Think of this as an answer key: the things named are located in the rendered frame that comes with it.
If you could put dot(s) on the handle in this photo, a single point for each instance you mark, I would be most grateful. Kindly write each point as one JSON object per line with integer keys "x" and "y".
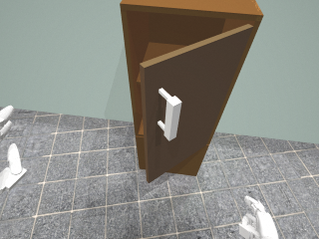
{"x": 172, "y": 113}

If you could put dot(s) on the robot right hand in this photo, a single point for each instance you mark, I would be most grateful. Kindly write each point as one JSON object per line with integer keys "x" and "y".
{"x": 260, "y": 226}

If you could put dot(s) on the cupboard door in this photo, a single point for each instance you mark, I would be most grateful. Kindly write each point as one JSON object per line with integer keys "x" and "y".
{"x": 200, "y": 76}

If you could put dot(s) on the robot left hand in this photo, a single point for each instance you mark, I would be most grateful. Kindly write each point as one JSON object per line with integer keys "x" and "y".
{"x": 11, "y": 175}

